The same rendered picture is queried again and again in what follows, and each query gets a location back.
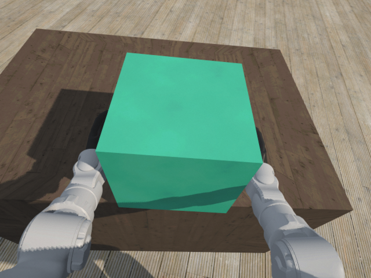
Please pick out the robot left forearm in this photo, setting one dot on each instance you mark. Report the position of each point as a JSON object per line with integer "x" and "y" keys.
{"x": 83, "y": 193}

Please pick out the pedestal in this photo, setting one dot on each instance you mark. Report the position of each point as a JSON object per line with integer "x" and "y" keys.
{"x": 60, "y": 81}

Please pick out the robot right forearm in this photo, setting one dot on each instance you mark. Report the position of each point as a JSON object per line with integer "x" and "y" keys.
{"x": 273, "y": 212}

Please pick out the left robot upper arm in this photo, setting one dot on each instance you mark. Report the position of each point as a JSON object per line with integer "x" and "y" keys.
{"x": 55, "y": 245}

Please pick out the carton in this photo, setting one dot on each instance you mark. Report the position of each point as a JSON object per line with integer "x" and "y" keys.
{"x": 179, "y": 135}

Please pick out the right robot hand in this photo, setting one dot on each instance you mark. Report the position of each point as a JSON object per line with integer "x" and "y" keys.
{"x": 262, "y": 145}

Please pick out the left robot hand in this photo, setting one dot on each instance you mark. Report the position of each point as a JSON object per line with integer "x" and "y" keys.
{"x": 96, "y": 130}

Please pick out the right robot upper arm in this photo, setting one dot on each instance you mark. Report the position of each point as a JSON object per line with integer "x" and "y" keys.
{"x": 304, "y": 257}

